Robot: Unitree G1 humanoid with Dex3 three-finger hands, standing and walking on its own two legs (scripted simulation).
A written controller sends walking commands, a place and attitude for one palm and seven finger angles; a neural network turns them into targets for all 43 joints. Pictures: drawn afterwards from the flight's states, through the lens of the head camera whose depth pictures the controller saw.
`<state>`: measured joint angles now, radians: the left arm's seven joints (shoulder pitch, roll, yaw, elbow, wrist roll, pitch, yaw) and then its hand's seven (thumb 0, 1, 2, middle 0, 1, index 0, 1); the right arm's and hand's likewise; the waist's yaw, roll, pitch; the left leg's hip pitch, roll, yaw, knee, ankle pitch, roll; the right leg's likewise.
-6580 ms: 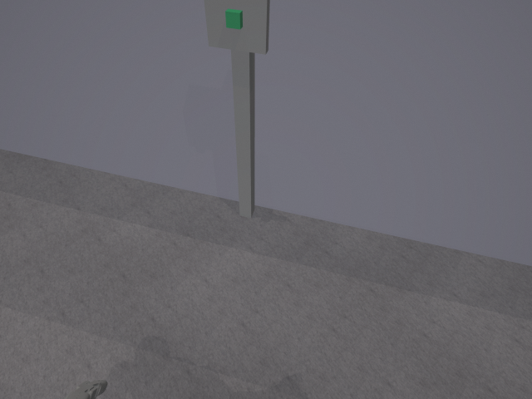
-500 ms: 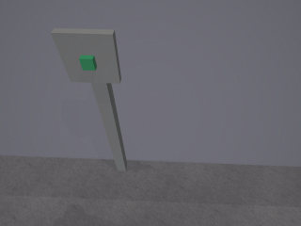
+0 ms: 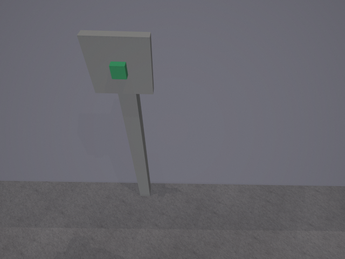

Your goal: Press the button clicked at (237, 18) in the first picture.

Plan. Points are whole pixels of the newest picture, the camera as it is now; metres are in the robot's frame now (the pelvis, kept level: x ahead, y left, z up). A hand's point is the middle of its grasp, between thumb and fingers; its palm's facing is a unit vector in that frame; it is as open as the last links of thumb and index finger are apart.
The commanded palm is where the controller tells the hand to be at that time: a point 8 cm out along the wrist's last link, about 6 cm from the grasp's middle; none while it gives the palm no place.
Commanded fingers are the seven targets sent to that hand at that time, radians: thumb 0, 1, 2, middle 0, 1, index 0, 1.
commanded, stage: shuffle to correct the standing spot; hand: left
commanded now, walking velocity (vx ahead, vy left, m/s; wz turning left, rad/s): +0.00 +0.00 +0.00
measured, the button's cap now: (119, 69) +0.55 +0.19 +0.15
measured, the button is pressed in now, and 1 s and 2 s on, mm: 0 0 0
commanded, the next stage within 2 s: come to a stop and stand still in 0.34 s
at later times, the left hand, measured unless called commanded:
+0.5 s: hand out of the picture +0.01 +0.12 -0.19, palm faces +0.09 -0.98 -0.16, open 7.4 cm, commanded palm none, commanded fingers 0.00 0.90 0.90 -0.20 -0.30 -0.20 -0.30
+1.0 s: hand out of the picture +0.13 +0.14 -0.17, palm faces +0.07 -0.96 -0.28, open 7.4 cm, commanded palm none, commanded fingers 0.00 0.90 0.90 -0.20 -0.30 -0.20 -0.30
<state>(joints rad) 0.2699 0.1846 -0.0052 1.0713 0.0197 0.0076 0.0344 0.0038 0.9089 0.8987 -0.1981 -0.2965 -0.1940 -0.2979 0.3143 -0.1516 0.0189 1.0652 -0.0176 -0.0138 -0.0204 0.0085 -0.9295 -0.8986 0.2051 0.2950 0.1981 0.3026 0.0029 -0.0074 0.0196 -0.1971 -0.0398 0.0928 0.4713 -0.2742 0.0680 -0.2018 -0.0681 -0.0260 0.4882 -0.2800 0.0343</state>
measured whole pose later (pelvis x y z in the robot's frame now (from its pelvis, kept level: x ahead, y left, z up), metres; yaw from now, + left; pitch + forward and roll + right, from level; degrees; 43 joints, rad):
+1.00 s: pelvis +0.07 -0.07 -0.01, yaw +1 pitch +0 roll +2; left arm 0.20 0.19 0.04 0.95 0.03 0.02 0.04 0.00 0.91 0.90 -0.20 -0.30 -0.19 -0.30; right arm 0.15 -0.16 -0.03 0.96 -0.03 0.03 -0.01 -0.01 -0.92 -0.90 0.21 0.30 0.20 0.30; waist 0.02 0.00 0.05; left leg -0.34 0.01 0.09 0.56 -0.22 0.02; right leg -0.28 -0.05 -0.04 0.62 -0.34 0.01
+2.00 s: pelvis +0.03 -0.08 +0.00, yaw +3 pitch -1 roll -1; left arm 0.35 0.16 0.00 1.06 0.02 0.00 0.03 0.01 0.90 0.90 -0.20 -0.30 -0.20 -0.30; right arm 0.34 -0.17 -0.02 1.05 -0.02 0.01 -0.02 0.00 -0.91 -0.90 0.21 0.30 0.20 0.30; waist -0.01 0.00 -0.01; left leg -0.26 0.01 0.03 0.56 -0.29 0.02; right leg -0.27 0.00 -0.09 0.52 -0.24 -0.03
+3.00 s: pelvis +0.08 -0.04 +0.00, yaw +1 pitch -2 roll -1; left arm 0.33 0.14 -0.01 1.09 0.01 0.02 0.05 0.01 0.90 0.90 -0.20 -0.30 -0.20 -0.30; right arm 0.29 -0.14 0.00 1.11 0.00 -0.01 -0.04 0.00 -0.91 -0.90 0.21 0.30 0.20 0.30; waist 0.01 -0.02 0.07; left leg -0.12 -0.04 0.07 0.48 -0.32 0.07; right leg -0.18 -0.04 -0.05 0.52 -0.27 0.02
